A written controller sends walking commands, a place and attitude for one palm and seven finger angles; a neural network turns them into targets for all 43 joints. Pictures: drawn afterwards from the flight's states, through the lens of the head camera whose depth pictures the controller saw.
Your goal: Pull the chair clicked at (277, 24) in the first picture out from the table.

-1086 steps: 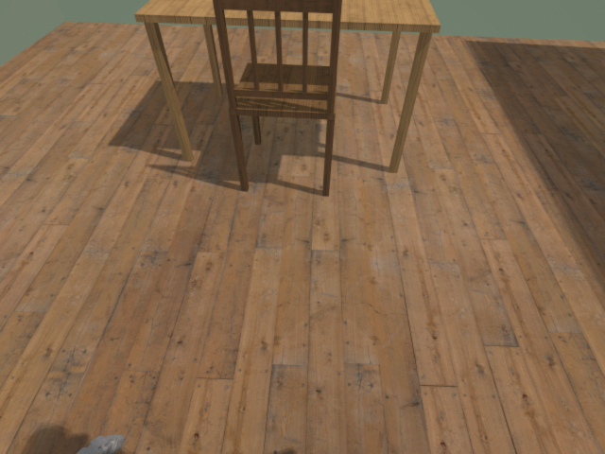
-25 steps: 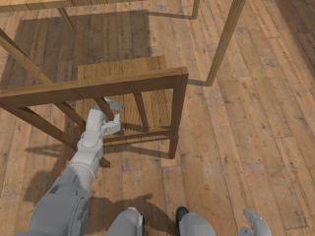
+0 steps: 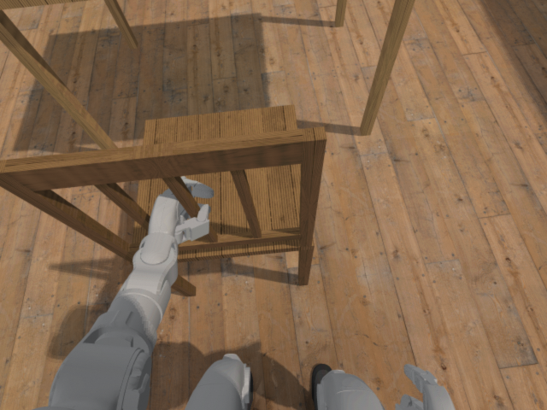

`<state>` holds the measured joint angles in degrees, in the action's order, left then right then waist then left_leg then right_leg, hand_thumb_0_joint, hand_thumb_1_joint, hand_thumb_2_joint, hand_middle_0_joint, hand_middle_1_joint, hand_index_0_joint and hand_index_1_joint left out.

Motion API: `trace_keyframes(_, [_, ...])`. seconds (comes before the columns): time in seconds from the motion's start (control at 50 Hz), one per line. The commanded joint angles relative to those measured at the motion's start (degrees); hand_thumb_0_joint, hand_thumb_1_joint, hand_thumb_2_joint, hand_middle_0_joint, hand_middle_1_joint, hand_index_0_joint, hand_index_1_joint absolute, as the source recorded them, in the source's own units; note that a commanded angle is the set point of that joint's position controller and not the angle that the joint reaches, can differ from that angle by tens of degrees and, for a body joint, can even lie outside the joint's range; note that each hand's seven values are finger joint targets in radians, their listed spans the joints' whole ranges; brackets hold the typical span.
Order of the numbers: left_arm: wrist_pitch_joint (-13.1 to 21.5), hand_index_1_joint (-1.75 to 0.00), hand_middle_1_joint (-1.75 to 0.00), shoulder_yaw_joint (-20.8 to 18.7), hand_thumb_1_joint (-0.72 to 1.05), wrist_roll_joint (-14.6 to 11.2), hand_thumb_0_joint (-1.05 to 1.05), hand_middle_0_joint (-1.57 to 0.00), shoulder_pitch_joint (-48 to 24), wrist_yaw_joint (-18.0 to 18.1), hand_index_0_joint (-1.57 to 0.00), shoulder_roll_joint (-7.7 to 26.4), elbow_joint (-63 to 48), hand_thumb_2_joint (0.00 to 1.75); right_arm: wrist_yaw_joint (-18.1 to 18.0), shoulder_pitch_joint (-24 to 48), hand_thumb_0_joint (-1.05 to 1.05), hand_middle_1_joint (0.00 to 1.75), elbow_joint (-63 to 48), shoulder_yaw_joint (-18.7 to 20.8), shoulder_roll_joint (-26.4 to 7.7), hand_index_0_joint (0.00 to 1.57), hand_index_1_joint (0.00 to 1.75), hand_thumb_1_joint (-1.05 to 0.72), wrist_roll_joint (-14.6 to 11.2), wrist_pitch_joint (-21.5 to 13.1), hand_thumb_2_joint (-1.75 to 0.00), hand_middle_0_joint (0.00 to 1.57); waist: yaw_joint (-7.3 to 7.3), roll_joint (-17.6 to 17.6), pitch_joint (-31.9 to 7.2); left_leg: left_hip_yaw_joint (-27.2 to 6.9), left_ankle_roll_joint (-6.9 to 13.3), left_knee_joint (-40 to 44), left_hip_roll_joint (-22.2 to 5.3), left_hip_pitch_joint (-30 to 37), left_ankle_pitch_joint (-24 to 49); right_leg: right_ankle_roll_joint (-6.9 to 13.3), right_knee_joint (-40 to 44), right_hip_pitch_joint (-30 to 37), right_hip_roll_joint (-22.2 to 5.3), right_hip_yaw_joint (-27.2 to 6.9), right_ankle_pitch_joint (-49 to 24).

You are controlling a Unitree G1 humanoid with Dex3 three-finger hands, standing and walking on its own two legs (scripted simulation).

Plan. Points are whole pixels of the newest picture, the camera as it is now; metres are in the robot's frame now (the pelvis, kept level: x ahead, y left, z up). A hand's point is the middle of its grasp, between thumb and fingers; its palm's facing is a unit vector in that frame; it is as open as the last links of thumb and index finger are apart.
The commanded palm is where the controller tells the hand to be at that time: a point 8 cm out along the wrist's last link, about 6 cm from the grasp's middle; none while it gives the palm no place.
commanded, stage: step backward, pulling the chair out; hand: left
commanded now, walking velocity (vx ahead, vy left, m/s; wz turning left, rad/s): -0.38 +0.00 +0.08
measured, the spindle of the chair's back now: (195, 212) +0.41 +0.15 -0.08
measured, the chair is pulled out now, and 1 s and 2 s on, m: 0.42 0.65 0.73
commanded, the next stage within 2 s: stop walking, hand still on the chair in 0.94 s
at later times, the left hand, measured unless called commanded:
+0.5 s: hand (198, 291) +0.27 +0.13 -0.06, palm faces -0.01 -0.98 -0.22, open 5.1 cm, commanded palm +0.26 +0.18 -0.06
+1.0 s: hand (190, 377) +0.16 +0.13 -0.06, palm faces -0.06 -0.98 -0.20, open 5.1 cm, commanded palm +0.16 +0.18 -0.05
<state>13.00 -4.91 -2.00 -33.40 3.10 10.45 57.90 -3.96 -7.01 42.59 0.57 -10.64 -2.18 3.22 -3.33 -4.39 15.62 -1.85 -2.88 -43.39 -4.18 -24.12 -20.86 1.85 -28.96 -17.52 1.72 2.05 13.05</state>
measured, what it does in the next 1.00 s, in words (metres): walks backwards: left foot, then right foot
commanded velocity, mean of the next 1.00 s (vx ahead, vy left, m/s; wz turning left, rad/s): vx -0.33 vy -0.09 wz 0.03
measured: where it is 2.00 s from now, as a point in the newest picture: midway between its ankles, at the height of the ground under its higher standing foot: outside the picture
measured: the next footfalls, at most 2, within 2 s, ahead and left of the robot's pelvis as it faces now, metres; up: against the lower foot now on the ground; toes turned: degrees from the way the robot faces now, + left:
left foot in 0.20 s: -0.05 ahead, +0.17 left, +0.00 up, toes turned +4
right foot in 0.42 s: -0.05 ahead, -0.11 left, +0.00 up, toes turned +1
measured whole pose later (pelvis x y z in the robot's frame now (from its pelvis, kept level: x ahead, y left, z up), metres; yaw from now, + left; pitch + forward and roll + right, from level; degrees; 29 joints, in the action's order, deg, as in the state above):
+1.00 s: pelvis -0.21 +0.01 +0.00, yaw +1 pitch +1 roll -2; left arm 10.5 -0.2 -1.5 -33.0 2.6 8.0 58.2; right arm -3.8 -12.7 42.1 1.4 -13.3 -2.1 3.3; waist -1.7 -5.1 12.9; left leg 1.0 -3.4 -34.9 -7.0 -17.7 -16.3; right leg 0.8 -29.0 -16.2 2.0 1.6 13.7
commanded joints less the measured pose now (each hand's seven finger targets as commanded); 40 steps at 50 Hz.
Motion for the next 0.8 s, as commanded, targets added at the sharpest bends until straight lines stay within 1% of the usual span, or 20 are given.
trace_keyframes(0.0, [0.94,-1.45,-1.45,-1.74,0.90,1.69,0.00,-0.50,-14.00,1.82,-0.50,11.85,-9.67,0.90,-1.93,-1.81,0.00,0.30,-4.65,1.93,-8.48,0.20,0.30,-0.90,-0.33,-2.97,-0.90,0.20,2.40,8.75,-34.28,-4.45,-0.39,-7.89,1.74,-0.38,-7.71,7.34,0.62,19.51,-22.07,-11.48,-49.67])
trace_keyframes(0.08, [-0.38,-1.45,-1.45,-0.72,0.90,0.63,0.00,-0.50,-12.11,2.16,-0.50,10.73,-9.44,0.90,-2.75,-3.87,0.00,0.30,-4.80,2.04,-9.89,0.20,0.30,-0.90,-0.81,-2.25,-0.90,0.20,2.36,13.41,-35.47,-1.98,-0.38,3.79,1.72,3.52,-3.19,5.27,0.15,20.41,-19.98,-10.10,-46.79])
trace_keyframes(0.14, [-0.04,-1.45,-1.45,1.91,0.90,0.57,0.00,-0.50,-13.94,1.86,-0.50,9.05,-12.72,0.90,-3.37,-5.75,0.00,0.30,-5.03,3.00,-11.09,0.20,0.30,-0.90,-0.68,-1.85,-0.90,0.20,1.08,12.94,-36.06,0.64,0.67,16.54,-1.53,11.38,9.68,2.00,-0.66,17.05,-16.70,-7.15,-36.18])
trace_keyframes(0.2, [0.86,-1.45,-1.45,4.71,0.90,1.47,0.00,-0.50,-16.20,1.34,-0.50,5.36,-15.17,0.90,-2.32,-7.10,0.00,0.30,-6.56,4.53,-13.25,0.20,0.30,-0.90,-0.09,-1.02,-0.90,0.20,0.24,-3.87,-33.14,-5.24,6.41,20.07,-11.90,19.02,37.57,-3.34,-8.01,5.96,-4.93,-1.19,-12.63])
trace_keyframes(0.22, [1.50,-1.45,-1.45,5.78,0.90,1.89,0.00,-0.50,-19.49,1.02,-0.50,4.17,-18.01,0.90,-1.50,-5.04,0.00,0.30,-7.43,3.98,-11.31,0.20,0.30,-0.90,1.36,-0.81,-0.90,0.20,-0.26,-14.70,-32.38,-8.94,8.58,20.86,-14.45,18.44,43.42,-2.83,-15.21,2.07,-4.56,-1.48,0.98])
trace_keyframes(0.24, [1.57,-1.45,-1.45,5.32,0.90,2.37,0.00,-0.50,-19.27,1.17,-0.50,3.98,-17.71,0.90,-0.65,-4.99,0.00,0.30,-7.00,3.81,-10.45,0.20,0.30,-0.90,2.05,-0.62,-0.90,0.20,0.34,-16.97,-30.86,-10.13,10.32,21.27,-15.64,18.57,45.32,-2.37,-20.50,-1.39,-3.06,-2.19,13.42])
trace_keyframes(0.28, [1.86,-1.45,-1.45,3.97,0.90,2.30,0.00,-0.50,-16.82,1.43,-0.50,3.74,-15.56,0.90,0.39,-7.39,0.00,0.30,-6.04,4.65,-10.65,0.20,0.30,-0.90,1.66,-0.89,-0.90,0.20,1.01,-10.16,-30.95,-10.03,11.29,15.12,-16.68,28.40,59.02,-1.49,-18.48,-5.57,-2.58,-4.63,14.00])
trace_keyframes(0.32, [2.45,-1.45,-1.45,4.20,0.90,3.36,0.00,-0.50,-18.89,1.02,-0.50,4.03,-13.88,0.90,1.17,-8.88,0.00,0.30,-5.23,4.91,-11.37,0.20,0.30,-0.90,1.42,-2.07,-0.90,0.20,0.07,-6.69,-31.50,-7.77,8.03,11.08,-14.54,36.79,65.56,-1.19,-4.09,-4.95,-3.05,-3.36,7.43])
trace_keyframes(0.36, [3.16,-1.45,-1.45,3.43,0.90,4.07,0.00,-0.50,-19.55,0.48,-0.50,6.21,-12.24,0.90,0.99,-9.46,0.00,0.30,-4.02,4.54,-11.77,0.20,0.30,-0.90,1.38,-2.62,-0.90,0.20,-0.27,-5.58,-30.92,-6.30,6.27,8.43,-13.17,34.85,64.14,-1.06,5.60,0.68,-2.58,-2.65,-2.25])
trace_keyframes(0.4, [3.74,-1.45,-1.45,3.18,0.90,4.33,0.00,-0.50,-20.55,0.14,-0.50,7.81,-12.16,0.90,0.51,-8.43,0.00,0.30,-3.83,3.98,-10.57,0.20,0.30,-0.90,0.74,-2.33,-0.90,0.20,-0.37,-1.38,-32.70,-0.54,3.20,4.28,-8.84,23.57,48.94,-0.19,8.40,11.59,-6.84,-4.39,-29.24])
trace_keyframes(0.42, [3.66,-1.45,-1.45,1.87,0.90,3.54,0.00,-0.50,-20.72,0.44,-0.50,10.26,-11.22,0.90,-0.34,-8.62,0.00,0.30,-3.82,4.38,-10.36,0.20,0.30,-0.90,-0.10,-2.43,-0.90,0.20,-0.45,8.28,-34.29,2.92,0.61,0.17,-4.15,13.74,24.83,1.85,6.03,19.83,-12.42,-8.47,-46.80])
trace_keyframes(0.44, [2.94,-1.45,-1.45,-0.44,0.90,2.35,0.00,-0.50,-19.87,0.77,-0.50,12.96,-10.16,0.90,-1.10,-5.89,0.00,0.30,-4.66,4.83,-11.33,0.20,0.30,-0.90,-0.82,-3.00,-0.90,0.20,1.07,16.79,-35.39,1.34,-0.31,-5.32,0.18,5.50,-0.78,3.34,2.90,22.66,-17.52,-11.80,-59.14])
trace_keyframes(0.46, [1.64,-1.45,-1.45,-1.95,0.90,1.48,0.00,-0.50,-15.95,0.99,-0.50,14.36,-6.92,0.90,-1.25,-4.39,0.00,0.30,-5.15,4.31,-11.39,0.20,0.30,-0.90,-1.07,-3.42,-0.90,0.20,2.71,15.33,-33.74,-2.35,0.23,-9.93,0.85,1.60,-7.41,5.00,2.13,19.52,-20.85,-12.61,-57.03])
trace_keyframes(0.5, [1.38,-1.45,-1.45,-0.94,0.90,1.81,0.00,-0.50,-16.12,1.21,-0.50,11.59,-8.87,0.90,-1.36,-3.38,0.00,0.30,-4.14,2.43,-8.97,0.20,0.30,-0.90,-0.58,-3.89,-0.90,0.20,2.53,8.50,-34.17,-4.63,-0.30,-9.36,0.92,-1.27,-8.04,8.28,0.55,20.40,-22.76,-13.93,-52.56])
trace_keyframes(0.56, [0.55,-1.45,-1.45,-1.86,0.90,1.00,0.00,-0.50,-14.09,1.94,-0.50,12.59,-8.17,0.90,-1.82,-3.83,0.00,0.30,-3.98,1.81,-9.28,0.20,0.30,-0.90,-0.91,-3.29,-0.90,0.20,2.56,9.17,-35.02,-2.53,-0.54,-3.38,1.98,1.71,-5.14,6.79,0.33,19.71,-21.15,-12.42,-49.23])
trace_keyframes(0.62, [-0.29,-1.45,-1.45,-0.52,0.90,0.70,0.00,-0.50,-13.90,1.74,-0.50,10.85,-9.78,0.90,-2.59,-4.84,0.00,0.30,-5.02,2.23,-9.86,0.20,0.30,-0.90,-0.89,-3.10,-0.90,0.20,2.63,14.66,-36.73,-1.08,-0.48,3.12,2.11,3.39,-3.73,5.37,0.77,20.55,-20.08,-12.14,-46.08])
trace_keyframes(0.66, [-0.99,-1.45,-1.45,0.32,0.90,0.41,0.00,-0.50,-12.73,1.91,-0.50,10.57,-9.56,0.90,-3.12,-5.99,0.00,0.30,-4.75,2.57,-10.88,0.20,0.30,-0.90,-1.10,-2.64,-0.90,0.20,2.17,13.22,-35.94,-0.11,-0.09,9.33,0.69,6.84,0.63,4.73,0.84,18.54,-19.52,-11.74,-41.42])
trace_keyframes(0.72, [-1.00,-1.45,-1.45,3.12,0.90,0.36,0.00,-0.50,-14.59,1.34,-0.50,7.88,-11.73,0.90,-3.32,-8.20,0.00,0.30,-5.33,3.58,-11.52,0.20,0.30,-0.90,-0.88,-1.84,-0.90,0.20,1.03,11.16,-36.77,2.86,1.49,21.16,-3.67,16.36,14.46,-0.02,-0.24,12.68,-14.33,-7.63,-25.12])
trace_keyframes(0.74, [-0.74,-1.45,-1.45,3.80,0.90,0.45,0.00,-0.50,-15.12,1.08,-0.50,6.72,-11.31,0.90,-3.17,-8.67,0.00,0.30,-5.66,4.12,-12.08,0.20,0.30,-0.90,-0.92,-1.66,-0.90,0.20,0.96,8.57,-35.34,2.99,2.49,22.94,-5.89,19.21,20.13,-1.87,-0.44,8.87,-10.89,-5.78,-17.76])
trace_keyframes(0.78, [-0.05,-1.45,-1.45,5.83,0.90,0.74,0.00,-0.50,-19.00,0.75,-0.50,4.16,-14.89,0.90,-2.53,-6.33,0.00,0.30,-7.61,3.95,-12.11,0.20,0.30,-0.90,0.73,-0.73,-0.90,0.20,0.43,-15.11,-31.68,-5.22,7.87,22.80,-13.63,14.84,29.26,-3.35,-13.31,4.28,-4.89,-1.30,-2.70])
